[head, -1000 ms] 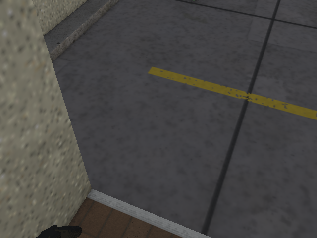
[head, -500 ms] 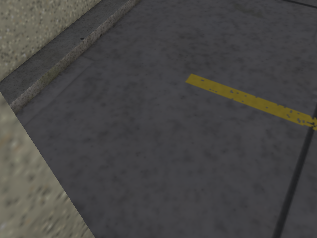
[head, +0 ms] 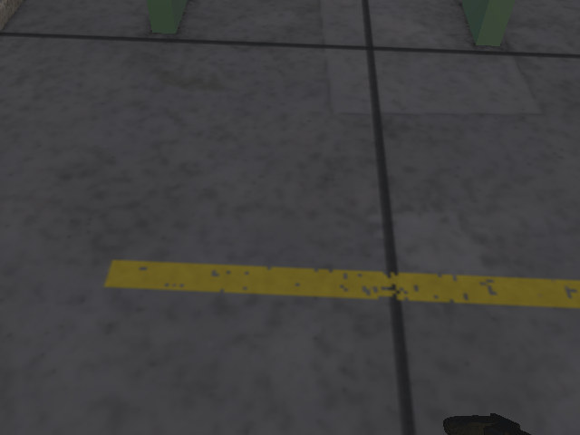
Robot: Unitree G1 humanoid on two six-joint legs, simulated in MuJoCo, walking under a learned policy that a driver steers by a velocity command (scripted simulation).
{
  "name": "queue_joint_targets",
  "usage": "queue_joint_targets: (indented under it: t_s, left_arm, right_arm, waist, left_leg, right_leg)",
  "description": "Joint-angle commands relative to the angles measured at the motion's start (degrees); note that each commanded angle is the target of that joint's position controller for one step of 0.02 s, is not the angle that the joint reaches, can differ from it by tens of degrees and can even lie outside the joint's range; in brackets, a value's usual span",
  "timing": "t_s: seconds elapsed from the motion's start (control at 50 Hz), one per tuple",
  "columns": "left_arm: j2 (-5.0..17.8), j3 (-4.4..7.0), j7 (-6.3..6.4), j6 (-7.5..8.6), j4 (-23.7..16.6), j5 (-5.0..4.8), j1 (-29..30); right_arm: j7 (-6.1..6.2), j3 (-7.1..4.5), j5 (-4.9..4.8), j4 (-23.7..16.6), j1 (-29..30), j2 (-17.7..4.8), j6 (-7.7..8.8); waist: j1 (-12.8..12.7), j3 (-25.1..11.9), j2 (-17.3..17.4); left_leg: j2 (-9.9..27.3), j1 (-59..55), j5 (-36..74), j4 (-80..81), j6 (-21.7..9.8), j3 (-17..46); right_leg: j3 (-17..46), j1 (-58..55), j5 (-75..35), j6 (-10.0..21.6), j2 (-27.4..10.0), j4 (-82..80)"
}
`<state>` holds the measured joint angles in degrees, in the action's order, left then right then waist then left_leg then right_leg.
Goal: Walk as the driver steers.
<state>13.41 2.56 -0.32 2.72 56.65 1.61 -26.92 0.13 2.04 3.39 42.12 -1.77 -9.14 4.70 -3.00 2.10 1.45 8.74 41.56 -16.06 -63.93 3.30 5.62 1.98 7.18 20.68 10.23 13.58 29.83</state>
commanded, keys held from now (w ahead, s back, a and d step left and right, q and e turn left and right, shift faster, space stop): w+q+shift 1.00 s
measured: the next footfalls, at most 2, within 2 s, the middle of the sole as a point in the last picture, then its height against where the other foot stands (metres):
left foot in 0.18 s outside the picture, level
right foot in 0.60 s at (327, 330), level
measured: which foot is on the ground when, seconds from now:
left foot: up 0.00-0.16, down 0.18-0.58, up 0.60-1.00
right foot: down 0.00-0.18, up 0.20-0.58, down 0.60-1.00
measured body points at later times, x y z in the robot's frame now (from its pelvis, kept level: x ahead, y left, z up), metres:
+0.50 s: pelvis +0.46 +0.07 +0.02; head +0.48 +0.07 +0.47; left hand +0.71 +0.30 -0.02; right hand +0.40 -0.20 -0.11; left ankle +0.35 +0.14 -0.72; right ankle +0.68 -0.07 -0.67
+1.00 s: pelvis +0.89 +0.17 -0.01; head +0.92 +0.19 +0.43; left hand +0.66 +0.34 -0.14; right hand +1.26 +0.17 -0.05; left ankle +1.02 +0.31 -0.69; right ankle +0.74 -0.05 -0.71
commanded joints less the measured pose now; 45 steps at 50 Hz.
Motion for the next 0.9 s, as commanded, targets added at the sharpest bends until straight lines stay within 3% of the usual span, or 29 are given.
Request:
queue_joint_targets:
  t_s: [0.02, 0.06, 0.1, 0.12, 0.14, 0.16, 0.18, 0.2, 0.22, 0.24, 0.26, 0.28, 0.32, 0.36, 0.44, 0.48, 0.54, 0.56, 0.58, 0.6, 0.62, 0.64, 0.66, 0.68, 0.7, 0.74, 0.78, 0.86, 0.9]
  left_arm:
    - [10.31, 2.55, -0.05, 3.73, -5.45, -2.18, 8.99]
    - [10.25, 2.72, -0.72, 3.88, -3.00, -3.24, 3.27]
    - [12.31, 2.89, -0.53, 3.59, -2.05, -1.99, 0.10]
    - [13.72, 3.30, -0.32, 3.27, -1.62, -0.88, -0.02]
    - [14.63, 3.44, -0.03, 2.88, -1.54, 0.35, 0.95]
    - [15.09, 3.61, 0.25, 2.12, -1.83, 1.62, 3.93]
    - [14.43, 3.50, 0.41, 1.63, -3.01, 2.42, 8.13]
    - [4.89, 1.40, -0.72, 2.63, -5.50, 1.06, 6.01]
    - [5.15, 0.40, -1.09, 4.00, -7.75, 0.24, 4.74]
    - [8.41, 0.51, -0.67, 4.20, -8.96, 0.74, 10.47]
    - [8.86, 0.25, -0.67, 4.37, -10.07, 1.13, 14.49]
    - [8.04, -0.11, -0.64, 4.22, -11.31, 1.70, 17.24]
    - [6.47, -1.11, -1.22, 2.61, -13.77, 2.82, 18.45]
    - [5.86, -1.89, -1.16, 1.72, -16.48, 2.30, 22.16]
    - [4.83, -3.35, -1.86, 1.86, -21.97, 0.24, 32.31]
    - [6.94, -2.62, -1.57, 1.69, -21.66, -0.64, 32.20]
    - [9.71, -1.36, -0.69, 2.32, -21.57, -0.32, 28.58]
    - [11.15, -0.48, -0.07, 2.77, -20.07, -0.30, 22.62]
    - [12.73, 0.47, 1.01, 3.31, -18.16, -0.03, 13.82]
    - [16.79, 1.79, 2.38, 3.36, -17.10, 1.31, 1.70]
    - [21.18, 2.75, 2.38, 2.75, -17.16, 3.27, 2.44]
    - [17.66, 2.97, 2.14, 2.22, -17.38, 2.29, 7.42]
    - [11.17, 1.64, 1.82, 2.19, -18.25, 1.77, 11.38]
    - [8.56, 0.99, 1.44, 2.31, -17.31, 1.66, 12.03]
    - [7.65, 0.69, 1.48, 2.51, -15.99, 1.77, 10.78]
    - [5.56, 0.09, 1.19, 3.45, -12.28, 0.58, 6.57]
    - [4.81, -0.09, 0.52, 4.26, -10.64, -0.43, 5.28]
    - [7.01, 0.09, 0.67, 5.17, -10.07, -0.26, 8.21]
    - [8.10, 0.15, 0.87, 5.13, -9.08, -0.28, 6.43]
  right_arm:
    - [-0.65, -2.76, -2.13, -1.46, -2.38, -9.28, -0.19]
    - [-0.85, -2.84, -2.62, -1.14, 1.44, -8.48, -0.23]
    - [-0.85, -3.31, -2.60, -1.42, 3.18, -9.25, -0.21]
    - [-0.96, -3.73, -2.46, -0.89, 1.53, -9.84, -0.11]
    - [-0.95, -4.67, -2.82, 0.75, -4.25, -11.35, 0.00]
    - [-0.50, -5.81, -3.24, 4.83, -16.64, -13.17, -0.01]
    - [0.21, -7.08, -2.88, 8.97, -30.51, -15.25, -0.50]
    - [0.32, -8.15, -1.63, 10.31, -34.75, -19.77, -1.14]
    - [-0.68, -7.12, -2.28, 10.21, -27.14, -15.42, -1.90]
    - [-1.00, -7.11, -1.88, 7.97, -19.37, -13.47, -1.49]
    - [-1.21, -7.04, -1.86, 8.53, -18.53, -12.18, -1.19]
    - [-0.98, -6.72, -1.81, 9.64, -19.20, -11.40, -0.94]
    - [-0.26, -5.84, -2.73, 11.69, -20.80, -10.35, 0.08]
    - [-0.27, -6.14, -3.59, 11.01, -20.40, -12.39, 0.46]
    - [-1.11, -7.73, -3.59, 8.28, -19.39, -15.71, 1.48]
    - [-1.28, -8.06, -4.37, 8.13, -21.31, -16.08, 1.40]
    - [-0.59, -8.76, -4.18, 8.08, -24.19, -17.51, 0.26]
    - [-0.62, -9.11, -4.00, 7.77, -23.80, -18.64, 0.09]
    - [-0.81, -9.25, -3.95, 7.33, -22.12, -18.82, 0.26]
    - [-1.04, -8.27, -3.74, 5.12, -21.12, -14.98, 0.70]
    - [-0.92, -6.39, -6.14, 1.91, -26.25, -6.94, 0.60]
    - [-0.28, -6.18, -4.67, 1.97, -24.49, -10.55, -0.40]
    - [-0.47, -6.70, -3.32, 2.15, -18.49, -12.90, -1.10]
    - [-1.24, -6.78, -2.75, 1.79, -15.23, -12.79, -1.43]
    - [-2.07, -6.74, -2.17, 1.02, -12.91, -11.95, -1.98]
    - [-3.36, -6.03, -1.56, -1.51, -10.19, -9.14, -3.60]
    - [-4.00, -5.32, -1.57, -4.69, -6.09, -8.31, -4.67]
    - [-5.52, -4.09, -1.65, -9.63, 1.09, -9.53, -4.66]
    - [-6.15, -3.46, -1.60, -10.61, 4.95, -9.73, -4.69]
  waist:
    - [5.15, 4.80, -3.86]
    - [0.51, 4.32, -2.59]
    - [-1.11, 3.54, -2.49]
    - [0.02, 1.39, -3.87]
    - [3.39, -2.21, -4.90]
    - [10.08, -7.06, -5.13]
    - [17.86, -11.53, -2.83]
    - [14.27, -14.81, 17.22]
    - [7.92, -14.54, 21.19]
    - [7.68, -6.22, 9.93]
    - [7.13, -3.45, 0.56]
    - [5.94, -0.19, -2.64]
    - [2.81, 1.50, -1.04]
    - [1.89, 3.47, 0.57]
    - [4.12, 4.96, 1.61]
    - [5.17, 4.10, 1.81]
    - [4.29, 0.78, 1.82]
    - [1.29, -3.90, 0.59]
    - [-3.57, -9.95, -1.24]
    - [-7.97, -19.56, -5.70]
    - [-2.65, -24.75, -21.81]
    - [-0.84, -19.44, -19.72]
    - [-1.48, -11.05, -10.60]
    - [-1.14, -6.43, -5.09]
    - [-0.67, -4.23, -4.57]
    - [0.65, -2.03, -7.36]
    - [1.74, -1.20, -7.03]
    - [4.22, 3.06, -5.16]
    - [3.69, 5.81, -2.64]
  left_leg:
    - [-1.40, -24.87, 22.72, 18.99, -1.01, -4.73]
    - [-3.70, -21.76, 27.54, 26.98, -4.09, -8.61]
    - [-6.31, -18.23, 20.91, 31.96, -6.76, -10.41]
    - [-8.25, -18.66, 15.95, 32.86, -8.09, -11.50]
    - [-10.12, -22.77, 11.40, 32.34, -9.06, -12.10]
    - [-12.48, -32.73, 8.13, 32.23, -9.72, -13.36]
    - [-10.20, -47.41, 0.07, 29.88, -11.29, -9.11]
    - [2.31, -61.03, -16.98, 35.58, -20.08, 20.72]
    - [7.12, -63.05, -28.66, 50.54, -23.11, 45.77]
    - [6.87, -55.21, -30.81, 50.66, -23.47, 40.02]
    - [5.06, -48.18, -23.39, 50.15, -22.60, 34.58]
    - [2.41, -41.70, -15.96, 50.75, -21.13, 29.69]
    - [-1.25, -33.81, -8.59, 52.27, -20.32, 24.30]
    - [-2.54, -26.35, -2.48, 54.88, -20.90, 20.92]
    - [-5.77, -15.31, 7.58, 60.39, -17.48, 15.87]
    - [-5.03, -20.10, 13.29, 58.71, -15.42, 16.24]
    - [-4.20, -31.57, 28.58, 48.57, -13.23, 17.68]
    - [-5.60, -32.83, 36.07, 39.20, -12.21, 16.31]
    - [-8.57, -29.22, 36.43, 25.73, -10.84, 14.22]
    - [-10.98, -21.13, 22.20, 6.96, -10.82, 9.76]
    - [-16.58, -3.90, -13.81, -8.30, -9.61, 3.58]
    - [-11.11, 3.17, -8.55, -14.61, -10.82, 1.11]
    - [-8.23, 4.91, -3.27, -14.17, -10.76, -0.54]
    - [-6.38, 3.68, -0.44, -11.75, -10.24, -0.88]
    - [-5.23, 2.76, 0.13, -10.39, -9.86, -1.15]
    - [-3.58, 4.10, 0.46, -10.23, -9.51, -2.09]
    - [-2.83, 7.16, 1.74, -9.63, -9.20, -3.28]
    - [-3.48, 3.41, 13.25, 3.19, -9.27, -7.36]
    - [-5.85, -2.00, 16.40, 13.02, -10.78, -12.89]
  right_leg:
    - [13.37, 25.20, -26.81, 6.53, -14.39, -19.64]
    - [11.69, 11.05, -35.63, 4.53, -15.22, -19.80]
    - [10.64, -3.69, -48.41, 3.06, -17.09, -16.86]
    - [9.15, -9.83, -57.13, 2.36, -18.50, -12.66]
    - [7.59, -13.53, -65.31, 1.69, -19.42, -5.52]
    - [4.57, -12.42, -70.03, 0.84, -18.89, 7.60]
    - [1.70, -1.41, -65.48, -0.26, -16.88, 28.10]
    - [-1.10, 22.26, -14.68, -4.73, -6.32, 55.96]
    - [3.80, 36.84, 3.29, -4.48, -5.46, 56.43]
    - [5.35, 39.28, -2.11, -3.98, -11.04, 53.45]
    - [5.04, 36.42, -4.98, -4.81, -13.06, 49.04]
    - [4.41, 33.97, -4.93, -5.94, -14.44, 44.00]
    - [4.04, 29.76, -4.32, -9.23, -15.93, 36.30]
    - [1.62, 27.41, -4.35, -12.13, -16.64, 27.84]
    - [-1.80, 12.82, -21.58, -14.24, -15.03, 7.48]
    - [-1.30, 10.23, -25.10, -13.91, -14.52, 4.08]
    - [-0.64, 7.62, -19.28, -12.06, -13.11, -2.07]
    - [-1.30, 0.54, -14.41, -11.21, -11.87, -2.87]
    - [-0.31, -10.72, -12.21, -10.38, -13.82, -2.12]
    - [11.48, -24.31, 7.47, -8.10, -26.51, -2.65]
    - [41.27, -34.16, 25.74, -3.46, -41.20, -13.77]
    - [47.56, -28.02, 31.34, -1.37, -40.49, -16.95]
    - [35.33, -20.67, 24.07, -2.27, -36.95, -16.09]
    - [24.95, -14.72, 10.39, -3.07, -34.05, -15.96]
    - [18.03, -11.40, 0.95, -4.15, -31.74, -16.20]
    - [9.05, -9.45, -11.74, -5.96, -29.31, -16.26]
    - [3.11, -9.20, -22.15, -6.53, -29.40, -17.26]
    - [-9.55, -3.06, -31.63, -7.80, -26.28, -22.51]
    - [-15.20, -2.38, -40.81, -9.51, -24.13, -23.97]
